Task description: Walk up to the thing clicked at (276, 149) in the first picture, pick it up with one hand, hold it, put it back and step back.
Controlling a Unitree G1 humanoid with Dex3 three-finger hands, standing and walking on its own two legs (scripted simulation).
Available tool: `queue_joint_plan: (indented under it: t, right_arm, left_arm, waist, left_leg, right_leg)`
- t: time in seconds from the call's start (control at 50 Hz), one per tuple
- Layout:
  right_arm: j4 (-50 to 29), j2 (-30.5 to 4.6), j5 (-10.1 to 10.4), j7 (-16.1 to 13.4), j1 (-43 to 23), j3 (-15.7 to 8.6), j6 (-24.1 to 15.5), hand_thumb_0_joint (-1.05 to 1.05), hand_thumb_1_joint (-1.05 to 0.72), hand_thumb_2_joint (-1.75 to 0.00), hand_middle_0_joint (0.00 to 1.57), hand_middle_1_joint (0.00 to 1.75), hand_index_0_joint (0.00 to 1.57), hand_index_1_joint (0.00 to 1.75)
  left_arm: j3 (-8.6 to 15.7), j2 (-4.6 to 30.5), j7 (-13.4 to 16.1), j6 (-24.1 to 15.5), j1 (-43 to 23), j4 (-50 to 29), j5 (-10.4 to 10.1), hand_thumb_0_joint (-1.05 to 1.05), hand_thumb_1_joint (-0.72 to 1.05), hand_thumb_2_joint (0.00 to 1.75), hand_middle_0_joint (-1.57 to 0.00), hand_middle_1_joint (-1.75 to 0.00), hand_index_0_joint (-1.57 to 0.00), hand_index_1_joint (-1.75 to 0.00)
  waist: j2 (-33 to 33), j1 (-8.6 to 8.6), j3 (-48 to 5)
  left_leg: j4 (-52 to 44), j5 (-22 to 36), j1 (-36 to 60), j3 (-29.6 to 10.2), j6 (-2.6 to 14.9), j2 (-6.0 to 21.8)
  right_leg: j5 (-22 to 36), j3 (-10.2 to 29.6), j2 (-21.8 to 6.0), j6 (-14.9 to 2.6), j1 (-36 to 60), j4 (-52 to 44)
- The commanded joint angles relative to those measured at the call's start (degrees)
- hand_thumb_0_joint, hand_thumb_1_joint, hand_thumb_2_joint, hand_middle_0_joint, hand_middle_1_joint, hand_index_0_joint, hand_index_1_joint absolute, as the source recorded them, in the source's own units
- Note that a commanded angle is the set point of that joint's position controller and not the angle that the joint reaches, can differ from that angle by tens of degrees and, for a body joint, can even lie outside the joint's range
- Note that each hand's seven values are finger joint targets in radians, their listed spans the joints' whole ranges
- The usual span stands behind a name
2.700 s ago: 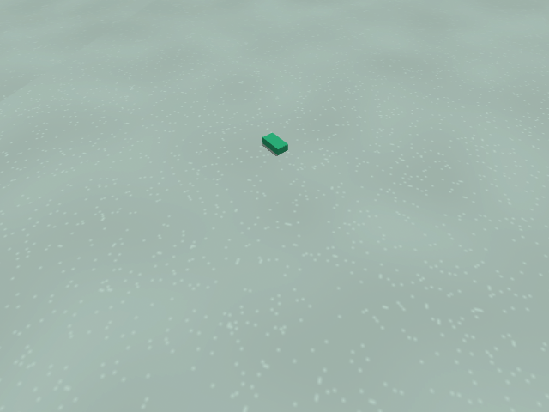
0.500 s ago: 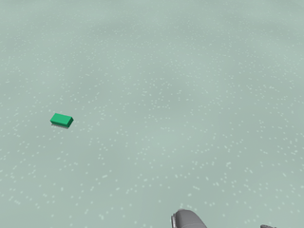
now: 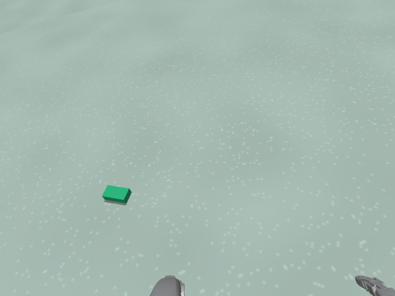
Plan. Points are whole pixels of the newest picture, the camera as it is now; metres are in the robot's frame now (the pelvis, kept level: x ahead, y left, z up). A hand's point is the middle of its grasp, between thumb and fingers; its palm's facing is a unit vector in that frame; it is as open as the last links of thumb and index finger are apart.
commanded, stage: walk up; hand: left
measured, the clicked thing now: (116, 194) +0.78 +0.61 -0.73
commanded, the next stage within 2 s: none
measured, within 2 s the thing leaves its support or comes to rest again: neither
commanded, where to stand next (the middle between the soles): +0.34 +0.52 m, yaw -14 degrees
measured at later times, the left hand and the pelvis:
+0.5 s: hand (34, 261) +0.24 +0.46 -0.12, palm faces -0.18 -0.82 -0.54, open 7.4 cm; pelvis +0.11 +0.18 -0.01, yaw -8 degrees
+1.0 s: hand out of the picture +0.26 +0.73 -0.15, palm faces -0.15 -0.76 -0.63, open 7.4 cm; pelvis +0.15 +0.40 -0.03, yaw -10 degrees
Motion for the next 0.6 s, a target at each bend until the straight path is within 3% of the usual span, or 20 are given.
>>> queue_joint_plan:
  t: [0.0,0.04,0.08,0.1,0.12,0.14,0.16,0.18,0.22,0.26,0.3,0.34,0.38,0.44,0.46,0.48,0.5,0.52,0.54,0.58]
  right_arm:
    - [-6.02,-8.39,-0.26,0.49,-3.26,-3.25,-1.09,0.0,-0.9,-0.9,0.2,0.3,0.2,0.3]
    - [-5.29,-8.92,-0.01,0.3,-1.42,-3.67,-1.73,0.0,-0.9,-0.9,0.2,0.3,0.2,0.3]
    - [-2.35,-9.13,-0.32,-0.34,8.33,-4.63,-2.03,0.0,-0.9,-0.9,0.2,0.3,0.2,0.3]
    - [0.16,-11.01,-1.02,-0.95,14.42,-5.7,-2.62,0.0,-0.9,-0.9,0.2,0.3,0.2,0.3]
    - [-0.06,-15.54,-1.62,-1.78,15.27,-6.48,-3.22,0.0,-0.9,-0.9,0.2,0.3,0.2,0.3]
    - [-2.0,-19.02,-0.36,-2.43,9.73,-6.59,-3.65,0.0,-0.9,-0.9,0.2,0.3,0.2,0.3]
    - [-2.64,-21.29,0.89,-2.58,5.73,-7.1,-3.41,0.0,-0.9,-0.9,0.2,0.3,0.2,0.3]
    - [-3.63,-17.38,0.74,-2.96,3.21,-6.14,-3.39,0.0,-0.9,-0.9,0.2,0.3,0.2,0.3]
    - [-3.68,-11.54,0.19,-3.51,3.32,-4.07,-3.77,0.0,-0.9,-0.9,0.2,0.3,0.2,0.3]
    - [-3.05,-10.79,0.71,-3.66,2.98,-3.49,-4.39,0.0,-0.9,-0.9,0.2,0.3,0.2,0.3]
    - [-3.77,-8.8,0.1,-3.82,3.54,-2.78,-4.42,0.0,-0.9,-0.9,0.2,0.3,0.2,0.3]
    - [-4.98,-8.11,-0.45,-3.67,3.73,-2.51,-4.11,0.0,-0.9,-0.9,0.2,0.3,0.2,0.3]
    - [-5.98,-7.92,-0.85,-3.47,2.93,-2.41,-3.44,0.0,-0.9,-0.9,0.2,0.3,0.2,0.3]
    - [-8.8,-5.6,0.06,-3.03,-2.34,-1.46,-2.39,0.0,-0.9,-0.9,0.2,0.3,0.2,0.3]
    - [-8.58,-3.14,0.49,-3.12,1.3,-0.72,-2.29,0.0,-0.9,-0.9,0.2,0.3,0.2,0.3]
    - [-7.63,-3.65,0.3,-3.18,6.25,-0.75,-1.49,0.0,-0.9,-0.9,0.2,0.3,0.2,0.3]
    - [-5.73,-7.38,-0.21,-3.65,9.42,-1.74,-0.28,0.0,-0.9,-0.9,0.2,0.3,0.2,0.3]
    - [-5.85,-10.18,-0.75,-4.09,8.2,-2.94,0.13,0.0,-0.9,-0.9,0.2,0.3,0.2,0.3]
    - [-4.79,-11.4,-0.68,-4.12,5.87,-3.23,0.1,0.0,-0.9,-0.9,0.2,0.3,0.2,0.3]
    - [-3.31,-11.24,-0.12,-3.64,5.99,-3.52,-0.35,0.0,-0.9,-0.9,0.2,0.3,0.2,0.3]
  left_arm:
    - [7.49,23.64,1.8,-1.52,-0.82,-4.39,0.83,0.0,0.9,0.9,-0.2,-0.3,-0.2,-0.3]
    - [7.59,23.99,1.9,-1.16,-2.24,-4.27,0.65,0.0,0.9,0.9,-0.2,-0.3,-0.2,-0.3]
    - [6.97,22.72,2.13,-0.45,-8.21,-5.09,0.3,0.0,0.9,0.9,-0.2,-0.3,-0.2,-0.3]
    - [5.27,17.11,2.23,0.08,-5.18,-4.5,0.41,0.0,0.9,0.9,-0.2,-0.3,-0.2,-0.3]
    - [2.75,9.53,2.39,0.48,-1.28,-4.13,-0.08,0.0,0.9,0.9,-0.2,-0.3,-0.2,-0.3]
    - [2.89,11.76,3.26,0.82,-0.69,-3.65,-1.09,0.0,0.9,0.9,-0.2,-0.3,-0.2,-0.3]
    - [3.3,14.59,3.69,0.86,-1.3,-2.14,-1.01,0.0,0.9,0.9,-0.2,-0.3,-0.2,-0.3]
    - [3.48,17.26,3.37,0.89,-2.98,-1.13,-1.34,0.0,0.9,0.9,-0.2,-0.3,-0.2,-0.3]
    - [4.13,17.41,2.71,0.85,-0.77,1.83,-2.61,0.0,0.9,0.9,-0.2,-0.3,-0.2,-0.3]
    - [3.59,15.5,2.07,0.83,1.39,2.75,-3.0,0.0,0.9,0.9,-0.2,-0.3,-0.2,-0.3]
    - [3.03,13.54,1.9,0.68,0.19,1.78,-3.0,0.0,0.9,0.9,-0.2,-0.3,-0.2,-0.3]
    - [3.16,12.89,1.76,0.59,-1.08,0.65,-2.94,0.0,0.9,0.9,-0.2,-0.3,-0.2,-0.3]
    - [3.3,12.37,1.69,0.68,-0.71,0.2,-2.87,0.0,0.9,0.9,-0.2,-0.3,-0.2,-0.3]
    - [5.44,15.07,2.86,0.65,11.6,3.32,-2.04,0.0,0.9,0.9,-0.2,-0.3,-0.2,-0.3]
    - [6.76,18.64,3.58,0.76,13.55,2.7,-1.32,0.0,0.9,0.9,-0.2,-0.3,-0.2,-0.3]
    - [7.18,21.16,4.12,0.88,10.21,-0.24,-0.71,0.0,0.9,0.9,-0.2,-0.3,-0.2,-0.3]
    - [6.49,20.45,4.24,0.91,4.31,-2.6,-1.03,0.0,0.9,0.9,-0.2,-0.3,-0.2,-0.3]
    - [6.71,21.24,4.74,0.96,-1.1,-4.27,-1.41,0.0,0.9,0.9,-0.2,-0.3,-0.2,-0.3]
    - [6.19,19.12,4.62,0.51,-3.03,-4.73,-1.78,0.0,0.9,0.9,-0.2,-0.3,-0.2,-0.3]
    - [5.52,17.63,4.04,-0.01,-3.12,-4.21,-1.17,0.0,0.9,0.9,-0.2,-0.3,-0.2,-0.3]
  waist:
    - [-18.61,-0.56,-0.81]
    - [-18.23,-1.77,-3.58]
    - [-15.36,-8.62,-7.42]
    - [-3.76,-11.1,-10.36]
    - [14.58,-10.72,-6.93]
    - [14.65,-7.85,-5.65]
    - [14.54,-6.27,-4.92]
    - [8.58,-5.88,-1.07]
    - [4.59,-4.38,0.64]
    - [5.02,-2.94,0.4]
    - [2.83,-3.49,-0.77]
    - [2.54,-4.15,-1.72]
    - [2.11,-3.66,-3.15]
    - [-7.06,4.49,-7.72]
    - [-15.57,5.72,-9.62]
    - [-17.06,2.91,-12.69]
    - [-8.53,0.44,-9.64]
    - [-10.34,-0.04,-7.57]
    - [-5.76,-0.28,-4.54]
    - [-6.35,-0.8,-1.65]
  left_leg:
    - [-6.48,-2.0,3.67,2.75,0.4,0.5]
    - [-11.68,-6.2,7.87,4.81,1.06,-1.25]
    - [-21.17,-3.84,22.54,8.76,2.24,-3.98]
    - [-26.64,-5.31,31.86,5.67,2.65,-5.55]
    - [-37.45,-7.58,32.2,-10.95,2.32,4.87]
    - [-43.86,-8.2,30.1,-23.68,4.72,12.1]
    - [-46.23,-16.87,27.14,-29.83,10.51,14.0]
    - [-44.25,-13.4,23.78,-22.23,9.52,11.43]
    - [-38.04,3.95,23.21,-8.62,6.33,5.58]
    - [-35.1,19.4,24.32,-4.5,9.15,4.84]
    - [-33.46,31.3,26.66,-0.48,10.91,4.2]
    - [-33.26,33.67,25.72,1.48,12.72,5.01]
    - [-32.05,29.54,23.15,2.67,12.4,4.19]
    - [-16.66,19.49,9.36,7.65,6.49,-0.37]
    - [-4.85,2.77,0.02,8.45,2.41,-4.6]
    - [6.89,-15.26,-5.87,3.65,-0.43,-7.28]
    - [13.31,-16.16,-5.51,-2.3,-1.92,-5.76]
    - [18.18,-15.66,-6.98,-2.54,-1.44,-4.17]
    - [18.36,-12.77,-5.93,-4.44,-0.81,-2.28]
    - [17.13,-8.38,-1.03,-4.85,0.58,-4.14]
  right_leg:
    - [-4.57,11.2,-9.89,-13.0,-5.38,-13.9]
    - [-1.75,10.69,-9.89,-12.97,-4.38,-9.59]
    - [3.96,6.9,-8.76,-10.11,-11.06,0.57]
    - [5.93,2.26,-4.15,-6.97,-15.31,17.44]
    - [-15.25,0.97,5.58,-3.74,-26.56,29.85]
    - [-15.87,2.98,7.92,-3.54,-31.8,33.95]
    - [-13.97,5.25,4.06,-5.49,-30.05,38.39]
    - [-9.81,4.69,1.85,-4.62,-29.9,37.59]
    - [-4.49,5.67,1.59,-4.42,-25.92,32.29]
    - [-3.86,2.96,1.72,-3.51,-21.33,27.41]
    - [-4.04,0.4,2.33,-2.66,-18.4,19.51]
    - [-2.56,-3.13,2.12,-2.66,-13.46,12.87]
    - [1.27,-4.81,3.01,-3.07,-6.47,7.11]
    - [15.88,-2.07,2.04,-4.21,18.43,-7.42]
    - [9.99,11.25,-4.72,-7.54,26.9,-11.99]
    - [2.87,32.85,-19.67,-13.01,27.53,-15.77]
    - [-6.81,36.06,-23.85,-16.8,19.59,-17.92]
    - [-12.79,41.58,-26.89,-21.15,14.45,-20.67]
    - [-14.16,35.71,-23.23,-19.64,8.88,-20.51]
    - [-9.65,22.41,-15.36,-14.18,0.12,-19.15]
